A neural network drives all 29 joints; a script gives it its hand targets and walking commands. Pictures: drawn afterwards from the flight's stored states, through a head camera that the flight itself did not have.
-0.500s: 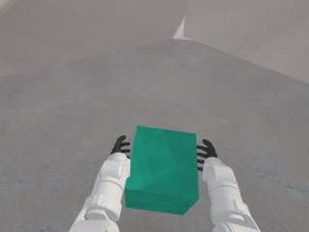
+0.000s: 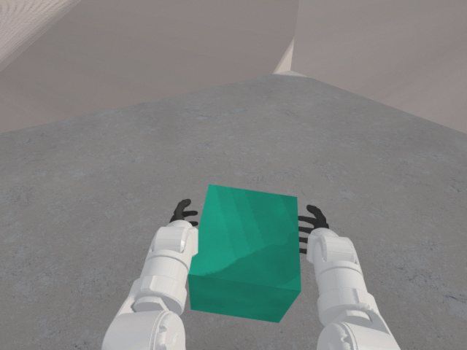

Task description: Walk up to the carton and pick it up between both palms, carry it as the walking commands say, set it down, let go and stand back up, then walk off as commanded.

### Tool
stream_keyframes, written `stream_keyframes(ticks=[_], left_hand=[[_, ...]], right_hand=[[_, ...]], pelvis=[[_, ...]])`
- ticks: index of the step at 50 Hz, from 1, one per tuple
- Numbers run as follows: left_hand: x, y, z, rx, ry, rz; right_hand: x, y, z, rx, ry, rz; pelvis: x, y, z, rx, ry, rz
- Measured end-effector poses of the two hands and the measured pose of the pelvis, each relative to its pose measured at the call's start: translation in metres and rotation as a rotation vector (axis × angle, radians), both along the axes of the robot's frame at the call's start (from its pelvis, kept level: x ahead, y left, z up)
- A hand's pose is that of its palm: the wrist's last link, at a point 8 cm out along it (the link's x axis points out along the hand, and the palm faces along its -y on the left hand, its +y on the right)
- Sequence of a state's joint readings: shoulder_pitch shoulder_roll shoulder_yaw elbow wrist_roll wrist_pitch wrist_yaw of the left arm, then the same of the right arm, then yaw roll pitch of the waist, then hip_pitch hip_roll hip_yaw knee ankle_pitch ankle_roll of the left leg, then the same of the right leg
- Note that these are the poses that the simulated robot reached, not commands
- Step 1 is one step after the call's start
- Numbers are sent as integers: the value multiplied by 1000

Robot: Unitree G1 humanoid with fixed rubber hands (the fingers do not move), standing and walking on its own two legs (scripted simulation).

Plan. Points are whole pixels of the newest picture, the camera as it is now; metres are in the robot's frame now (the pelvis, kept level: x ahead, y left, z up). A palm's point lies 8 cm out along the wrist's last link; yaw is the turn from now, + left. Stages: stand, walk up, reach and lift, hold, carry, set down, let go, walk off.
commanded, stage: reach and lift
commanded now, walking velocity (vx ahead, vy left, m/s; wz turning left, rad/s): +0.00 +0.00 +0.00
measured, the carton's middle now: (243, 253) +0.34 +0.00 -0.01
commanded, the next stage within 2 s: hold in 0.92 s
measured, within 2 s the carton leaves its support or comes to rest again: neither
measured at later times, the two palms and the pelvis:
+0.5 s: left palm (172, 240) +0.31 +0.14 +0.06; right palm (310, 241) +0.32 -0.13 +0.05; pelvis +0.01 +0.00 +0.01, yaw +0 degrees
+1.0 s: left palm (171, 247) +0.29 +0.14 +0.06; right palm (314, 248) +0.30 -0.13 +0.06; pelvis +0.00 +0.00 +0.00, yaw +0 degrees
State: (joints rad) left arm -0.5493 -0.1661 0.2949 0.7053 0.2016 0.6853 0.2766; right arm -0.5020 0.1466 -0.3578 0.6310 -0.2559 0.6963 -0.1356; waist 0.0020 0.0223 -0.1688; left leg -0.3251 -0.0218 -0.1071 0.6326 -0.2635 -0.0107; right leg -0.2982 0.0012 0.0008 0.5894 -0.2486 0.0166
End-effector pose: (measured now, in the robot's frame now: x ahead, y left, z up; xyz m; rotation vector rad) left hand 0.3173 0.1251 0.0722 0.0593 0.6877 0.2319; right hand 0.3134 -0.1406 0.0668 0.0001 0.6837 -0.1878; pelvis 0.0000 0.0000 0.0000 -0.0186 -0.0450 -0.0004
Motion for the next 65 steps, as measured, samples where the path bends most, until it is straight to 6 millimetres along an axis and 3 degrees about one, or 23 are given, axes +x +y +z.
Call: stream_keyframes(ticks=[6, 18, 38, 49, 65], left_hand=[[4, 2, 2, -3, -4, 8], [-1, 10, -15, -9, 43, 40], [-10, 12, -4, -2, 12, 41], [-24, 10, -12, -11, 31, 42], [-24, 9, -8, -7, 16, 42]], right_hand=[[8, 3, 5, -30, -4, 17], [11, 11, -11, -47, 50, 62], [0, 13, -7, -47, 31, 68], [-12, 11, -9, -45, 45, 63], [-14, 10, -8, -44, 38, 59]], pelvis=[[2, 0, 1, 0, 6, 0], [13, 1, 5, 0, 35, 0], [10, 2, 5, -1, 16, 1], [5, 2, 5, -1, -3, 1], [3, 2, 5, -1, -8, 1]])
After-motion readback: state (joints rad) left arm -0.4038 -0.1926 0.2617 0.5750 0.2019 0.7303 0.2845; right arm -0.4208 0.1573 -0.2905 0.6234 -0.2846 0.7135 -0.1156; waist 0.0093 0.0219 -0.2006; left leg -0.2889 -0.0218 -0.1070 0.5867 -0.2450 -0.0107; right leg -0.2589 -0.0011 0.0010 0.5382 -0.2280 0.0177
